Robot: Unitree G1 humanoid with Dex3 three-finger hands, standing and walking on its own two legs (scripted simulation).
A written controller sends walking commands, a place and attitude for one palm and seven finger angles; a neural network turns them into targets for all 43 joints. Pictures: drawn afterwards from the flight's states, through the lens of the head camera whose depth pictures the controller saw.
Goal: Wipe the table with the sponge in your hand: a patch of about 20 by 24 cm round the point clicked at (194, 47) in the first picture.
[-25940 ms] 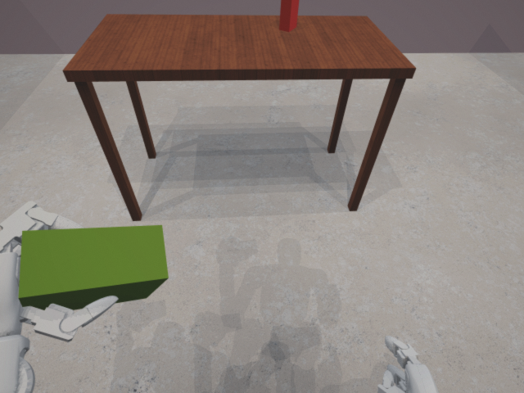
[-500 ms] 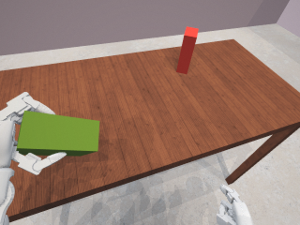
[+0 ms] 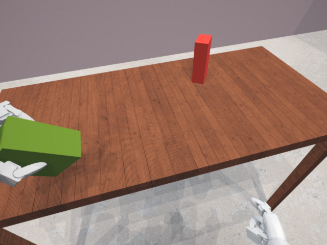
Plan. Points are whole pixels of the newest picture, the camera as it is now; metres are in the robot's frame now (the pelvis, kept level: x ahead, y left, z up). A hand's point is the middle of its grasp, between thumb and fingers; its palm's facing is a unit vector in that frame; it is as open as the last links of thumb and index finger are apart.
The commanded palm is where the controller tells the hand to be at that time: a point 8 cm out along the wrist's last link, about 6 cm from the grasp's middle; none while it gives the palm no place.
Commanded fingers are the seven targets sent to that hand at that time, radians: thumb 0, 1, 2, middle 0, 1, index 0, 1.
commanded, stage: turn the palm down, sponge in hand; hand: left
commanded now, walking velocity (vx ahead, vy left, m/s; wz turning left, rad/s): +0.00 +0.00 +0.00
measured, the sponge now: (47, 152) +0.24 +0.29 +0.14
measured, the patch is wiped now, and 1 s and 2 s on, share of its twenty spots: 0.00 0.00 0.00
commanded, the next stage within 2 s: move the sponge above the wiping area in 1.66 s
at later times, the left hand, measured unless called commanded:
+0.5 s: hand (28, 145) +0.23 +0.30 +0.18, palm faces +0.25 -0.36 -0.90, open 10.3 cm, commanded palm +0.19 +0.29 +0.24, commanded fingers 0.00 0.10 1.30 -1.20 -1.60 -1.20 -1.60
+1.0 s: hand (29, 143) +0.23 +0.30 +0.18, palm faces +0.13 -0.21 -0.97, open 10.3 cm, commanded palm +0.18 +0.31 +0.27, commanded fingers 0.00 0.10 1.30 -1.20 -1.60 -1.20 -1.60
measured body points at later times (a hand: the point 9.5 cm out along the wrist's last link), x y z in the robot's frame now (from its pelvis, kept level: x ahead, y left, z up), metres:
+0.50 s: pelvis -0.01 +0.00 +0.00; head -0.02 -0.06 +0.44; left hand +0.21 +0.32 +0.23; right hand +0.19 -0.26 -0.10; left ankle +0.00 +0.13 -0.72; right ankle +0.03 -0.06 -0.73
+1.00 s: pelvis -0.02 +0.03 +0.01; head -0.04 -0.01 +0.46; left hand +0.22 +0.31 +0.23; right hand +0.24 -0.16 -0.05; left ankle +0.00 +0.13 -0.73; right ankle +0.04 -0.05 -0.73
